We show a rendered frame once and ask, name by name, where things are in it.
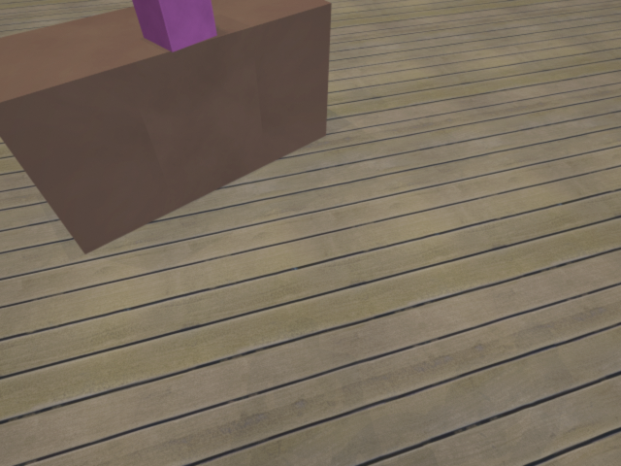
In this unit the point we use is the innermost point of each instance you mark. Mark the pedestal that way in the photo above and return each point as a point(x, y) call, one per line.
point(116, 131)

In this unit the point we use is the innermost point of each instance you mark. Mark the carton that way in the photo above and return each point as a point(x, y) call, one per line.
point(175, 24)

